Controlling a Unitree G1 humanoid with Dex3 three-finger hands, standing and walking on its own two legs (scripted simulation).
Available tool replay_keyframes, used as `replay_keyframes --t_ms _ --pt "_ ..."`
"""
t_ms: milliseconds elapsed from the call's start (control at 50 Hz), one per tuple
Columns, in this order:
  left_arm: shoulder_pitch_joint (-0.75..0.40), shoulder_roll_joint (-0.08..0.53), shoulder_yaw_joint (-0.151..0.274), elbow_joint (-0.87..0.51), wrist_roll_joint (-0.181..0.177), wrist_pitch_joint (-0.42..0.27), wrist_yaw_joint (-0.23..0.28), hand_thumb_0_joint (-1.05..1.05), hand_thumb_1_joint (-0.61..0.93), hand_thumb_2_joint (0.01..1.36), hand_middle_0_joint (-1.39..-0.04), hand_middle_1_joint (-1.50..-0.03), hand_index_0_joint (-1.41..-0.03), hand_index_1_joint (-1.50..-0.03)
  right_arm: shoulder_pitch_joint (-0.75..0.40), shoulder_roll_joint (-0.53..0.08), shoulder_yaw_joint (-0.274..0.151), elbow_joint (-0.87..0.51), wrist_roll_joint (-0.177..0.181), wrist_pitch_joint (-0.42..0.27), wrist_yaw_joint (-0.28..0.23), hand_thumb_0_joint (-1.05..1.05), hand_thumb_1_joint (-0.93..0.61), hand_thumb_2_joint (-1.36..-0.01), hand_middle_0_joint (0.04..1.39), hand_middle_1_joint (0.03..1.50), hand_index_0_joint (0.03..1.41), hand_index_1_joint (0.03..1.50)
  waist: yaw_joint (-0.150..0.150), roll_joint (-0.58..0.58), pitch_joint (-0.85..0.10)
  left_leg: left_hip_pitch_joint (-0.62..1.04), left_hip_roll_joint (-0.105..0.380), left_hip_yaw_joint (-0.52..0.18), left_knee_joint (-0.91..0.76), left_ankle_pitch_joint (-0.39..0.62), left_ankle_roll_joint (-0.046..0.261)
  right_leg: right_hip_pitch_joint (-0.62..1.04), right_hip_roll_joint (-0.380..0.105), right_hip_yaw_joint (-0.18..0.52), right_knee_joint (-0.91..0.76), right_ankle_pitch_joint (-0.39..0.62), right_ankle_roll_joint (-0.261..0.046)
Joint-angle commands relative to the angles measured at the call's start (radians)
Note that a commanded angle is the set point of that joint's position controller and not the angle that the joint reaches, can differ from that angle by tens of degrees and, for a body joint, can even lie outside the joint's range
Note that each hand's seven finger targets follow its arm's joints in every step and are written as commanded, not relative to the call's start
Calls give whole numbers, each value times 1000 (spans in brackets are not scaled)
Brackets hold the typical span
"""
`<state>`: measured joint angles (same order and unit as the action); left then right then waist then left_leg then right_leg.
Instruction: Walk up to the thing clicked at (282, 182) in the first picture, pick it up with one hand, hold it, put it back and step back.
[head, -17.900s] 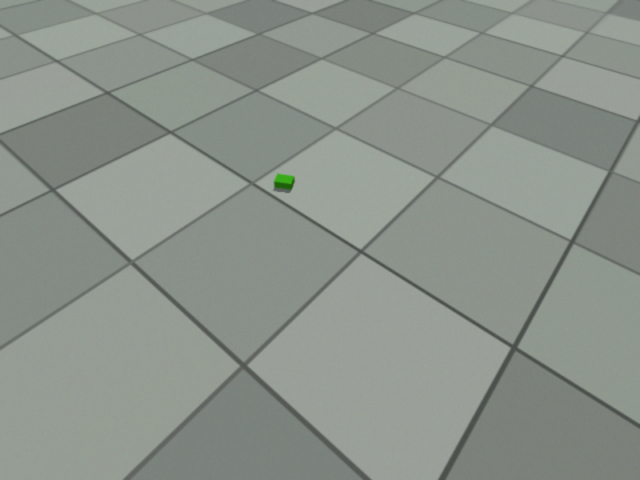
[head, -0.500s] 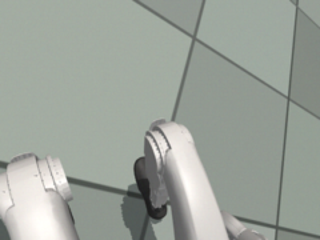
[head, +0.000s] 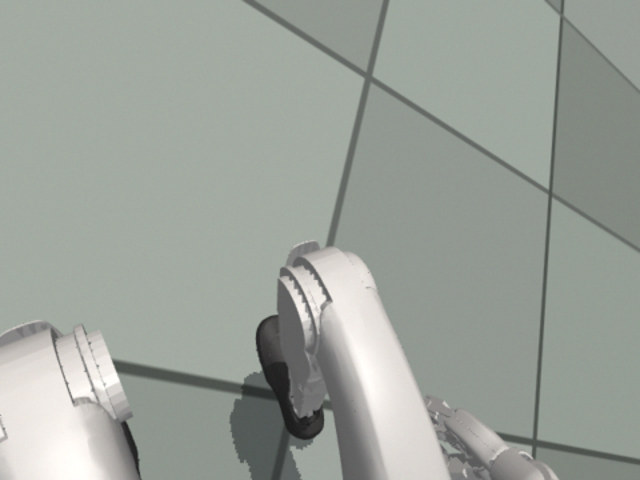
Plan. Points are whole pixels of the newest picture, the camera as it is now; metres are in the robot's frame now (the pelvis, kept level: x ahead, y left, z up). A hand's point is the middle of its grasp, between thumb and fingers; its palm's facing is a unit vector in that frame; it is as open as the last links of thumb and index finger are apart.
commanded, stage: close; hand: left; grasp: from above
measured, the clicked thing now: out of the picture +0.43 +0.31 -0.28
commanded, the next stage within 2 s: settle in 0.88 s
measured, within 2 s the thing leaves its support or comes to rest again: leaves its support in 1.20 s
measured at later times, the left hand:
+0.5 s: hand out of the picture +0.40 +0.31 -0.24, palm faces -0.43 -0.05 -0.90, open 8.8 cm
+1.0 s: hand out of the picture +0.41 +0.32 -0.25, palm faces -0.47 -0.12 -0.87, open 8.6 cm
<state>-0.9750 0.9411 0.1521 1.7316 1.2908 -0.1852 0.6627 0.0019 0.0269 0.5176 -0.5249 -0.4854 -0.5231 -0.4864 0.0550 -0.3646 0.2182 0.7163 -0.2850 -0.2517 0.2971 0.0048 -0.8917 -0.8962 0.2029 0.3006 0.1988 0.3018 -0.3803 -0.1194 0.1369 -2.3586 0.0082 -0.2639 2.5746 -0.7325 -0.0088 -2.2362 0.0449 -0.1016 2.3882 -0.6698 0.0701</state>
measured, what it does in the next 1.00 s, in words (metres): stands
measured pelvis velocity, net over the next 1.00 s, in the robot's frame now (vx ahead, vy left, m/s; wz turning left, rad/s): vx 0.00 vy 0.00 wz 0.01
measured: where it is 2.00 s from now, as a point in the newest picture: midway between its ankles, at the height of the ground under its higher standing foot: (217, 441)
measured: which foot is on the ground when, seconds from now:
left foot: down 0.00-1.00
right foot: down 0.00-1.00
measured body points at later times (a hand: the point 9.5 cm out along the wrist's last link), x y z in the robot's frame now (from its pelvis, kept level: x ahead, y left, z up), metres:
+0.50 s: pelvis -0.01 +0.00 +0.00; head +0.24 +0.13 +0.35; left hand +0.42 +0.31 -0.19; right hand +0.07 -0.27 -0.06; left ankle +0.06 +0.13 -0.26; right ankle +0.12 -0.14 -0.26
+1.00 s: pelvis +0.00 +0.00 -0.01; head +0.26 +0.12 +0.34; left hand +0.43 +0.32 -0.20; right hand +0.07 -0.26 -0.07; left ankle +0.06 +0.13 -0.26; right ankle +0.12 -0.14 -0.26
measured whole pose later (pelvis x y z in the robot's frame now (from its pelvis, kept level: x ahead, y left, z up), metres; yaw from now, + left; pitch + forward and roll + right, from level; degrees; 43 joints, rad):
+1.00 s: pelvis +0.00 +0.00 -0.01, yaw +1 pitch +26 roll -14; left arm -0.94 0.94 0.11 1.70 1.32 -0.30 0.62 0.02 0.34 0.23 -0.86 -0.23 -0.79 -0.21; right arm 0.06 -0.33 0.24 0.73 -0.31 -0.23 0.29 0.01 -0.90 -0.90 0.20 0.30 0.20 0.30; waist -0.35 -0.11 0.15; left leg -2.34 0.00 -0.28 2.59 -0.73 -0.03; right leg -2.23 0.04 -0.10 2.41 -0.67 0.09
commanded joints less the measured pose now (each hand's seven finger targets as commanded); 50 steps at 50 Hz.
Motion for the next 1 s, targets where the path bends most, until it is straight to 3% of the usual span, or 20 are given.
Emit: replay_keyframes --t_ms 0,20,80,140,160,200,260,320,380,480,500,580,640,660,680,720,780,880,960,980 --pt "-184 235 16 -149 -30 -55 -64 0 105 497 -573 -492 -573 -492 163 -300 -81 0 -11 10 -9 0 -894 -900 200 299 199 299 -10 551 -652 550 10 123 -270 286 -1 352 21 -153 -158 296 -82" --pt "-167 243 15 -174 -29 -72 -78 0 133 472 -577 -502 -589 -490 169 -290 -86 5 -9 20 -12 0 -895 -901 200 299 199 299 2 573 -679 564 10 129 -274 295 0 379 25 -148 -166 301 -79" --pt "-121 192 -36 -143 -10 -109 -112 0 209 480 -641 -468 -648 -461 180 -285 -70 -5 -11 48 -14 0 -891 -898 200 300 200 300 -15 469 -640 494 6 133 -246 279 10 380 26 -149 -180 300 -81" --pt "-73 187 -9 -159 -20 -164 -102 0 255 492 -672 -442 -674 -441 205 -296 -75 -8 -11 75 -24 0 -886 -895 200 299 200 299 8 449 -633 498 3 120 -259 286 6 384 31 -163 -183 290 -86" --pt "-104 164 -29 -169 -16 -186 -99 0 285 471 -682 -442 -692 -432 194 -294 -66 -18 -15 79 -26 0 -885 -894 200 299 200 299 -7 418 -610 476 3 118 -245 260 8 361 30 -171 -187 268 -88" --pt "-137 222 -5 -203 14 -223 -74 0 312 432 -696 -426 -712 -410 202 -300 -61 -20 -16 95 -35 0 -886 -894 200 299 200 299 -12 421 -631 487 5 117 -246 247 12 372 34 -166 -185 263 -84" --pt "-155 202 -34 -191 41 -249 -31 0 363 406 -720 -417 -744 -393 178 -300 -65 -16 -29 94 -44 0 -886 -894 200 299 200 299 -16 422 -622 497 11 125 -233 218 14 343 36 -160 -177 246 -75" --pt "-140 210 -59 -173 68 -238 35 0 360 303 -692 -392 -736 -346 148 -292 -71 18 -32 92 -64 0 -884 -894 200 299 200 299 -11 419 -567 493 13 132 -279 112 8 321 43 -147 -215 131 -79" --pt "-163 191 -88 -190 95 -199 82 0 383 278 -733 -332 -766 -298 147 -291 -82 45 -42 78 -71 0 -884 -894 200 299 200 299 -12 448 -557 497 17 133 -300 104 2 283 48 -156 -219 119 -83" --pt "-187 143 -106 -180 57 -116 132 0 386 295 -798 -231 -796 -234 145 -288 -94 56 -33 47 -57 0 -886 -895 200 299 200 299 -15 461 -588 501 21 120 -298 146 3 277 38 -154 -212 173 -83" --pt "-192 128 -114 -159 55 -100 130 0 386 283 -793 -232 -795 -231 154 -292 -92 52 -33 43 -53 0 -885 -895 200 299 200 299 -28 465 -589 503 20 119 -292 160 5 269 36 -155 -203 196 -82" --pt "-213 134 -105 -128 22 -64 110 0 385 267 -774 -239 -785 -228 142 -305 -94 42 -16 15 -34 0 -884 -893 200 299 200 299 -22 469 -598 516 21 108 -286 198 2 261 27 -158 -175 243 -82" --pt "-221 185 -55 -130 10 -61 85 0 400 267 -804 -221 -806 -219 137 -312 -88 21 -18 -6 -21 0 -885 -894 200 299 200 299 -12 484 -590 518 18 107 -286 203 2 272 20 -160 -166 239 -80" --pt "-211 151 -81 -107 6 -60 72 0 401 267 -819 -208 -815 -213 151 -311 -93 43 -15 -5 -20 0 -887 -895 200 299 200 299 -9 493 -592 520 15 111 -300 199 0 275 22 -155 -172 230 -81" --pt "-210 199 -36 -121 6 -65 65 0 425 248 -819 -228 -828 -219 152 -315 -89 17 -17 -9 -17 0 -887 -895 200 299 200 299 -9 504 -606 537 16 111 -295 216 0 290 23 -162 -162 247 -79" --pt "-213 203 -26 -139 8 -73 40 0 431 270 -840 -228 -842 -227 163 -315 -92 15 -20 -12 -13 0 -889 -896 200 299 200 299 -6 529 -621 546 13 120 -290 220 1 309 21 -158 -157 249 -78" --pt "-195 202 -32 -123 17 -80 16 0 446 240 -839 -228 -849 -218 157 -292 -72 19 -21 -5 -11 0 -889 -897 200 299 200 299 -19 494 -630 512 11 130 -264 227 7 341 24 -155 -171 264 -77" --pt "-177 186 -38 -101 13 -114 -8 0 473 320 -875 -239 -869 -246 179 -310 -84 24 -23 11 -18 0 -888 -896 200 299 200 299 -20 465 -602 487 7 133 -258 222 10 337 24 -153 -175 253 -80" --pt "-176 196 -33 -113 14 -143 -11 0 515 328 -922 -211 -908 -227 176 -287 -60 16 -27 28 -25 0 -887 -896 200 299 199 299 -17 454 -618 486 8 124 -258 219 12 346 29 -161 -173 243 -80" --pt "-167 197 -40 -117 19 -147 -12 0 519 339 -961 -278 -959 -282 186 -289 -60 10 -27 31 -25 0 -901 -899 200 300 200 300 -21 451 -624 496 9 129 -256 224 13 356 31 -159 -175 252 -77"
